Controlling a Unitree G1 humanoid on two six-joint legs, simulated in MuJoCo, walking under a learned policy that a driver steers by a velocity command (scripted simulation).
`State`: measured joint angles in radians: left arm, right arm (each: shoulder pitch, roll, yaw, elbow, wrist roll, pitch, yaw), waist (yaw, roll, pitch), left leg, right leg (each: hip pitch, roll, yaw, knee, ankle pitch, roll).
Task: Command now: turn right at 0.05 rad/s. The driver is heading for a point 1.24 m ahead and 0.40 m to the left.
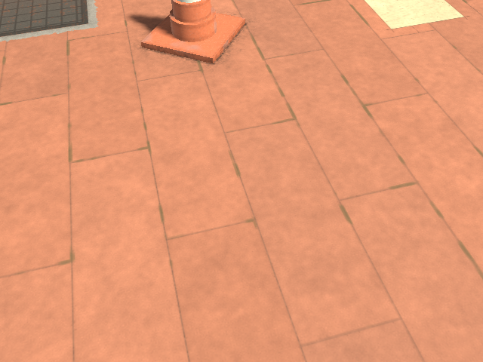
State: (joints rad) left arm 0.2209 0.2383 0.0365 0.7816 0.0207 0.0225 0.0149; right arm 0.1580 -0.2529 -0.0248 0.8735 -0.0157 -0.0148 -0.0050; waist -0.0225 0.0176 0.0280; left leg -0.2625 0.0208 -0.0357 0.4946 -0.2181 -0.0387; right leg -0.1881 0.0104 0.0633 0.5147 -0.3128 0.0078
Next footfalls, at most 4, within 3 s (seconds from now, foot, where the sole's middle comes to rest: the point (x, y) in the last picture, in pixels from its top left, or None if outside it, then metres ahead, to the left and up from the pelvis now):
1.56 right None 0.45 -0.11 -0.77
2.12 left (188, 302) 0.69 0.19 -0.77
2.62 right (203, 208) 1.05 0.16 -0.77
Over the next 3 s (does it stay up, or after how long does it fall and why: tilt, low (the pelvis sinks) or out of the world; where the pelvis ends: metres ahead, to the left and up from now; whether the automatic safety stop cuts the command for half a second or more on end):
stays up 1.00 0.27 0.01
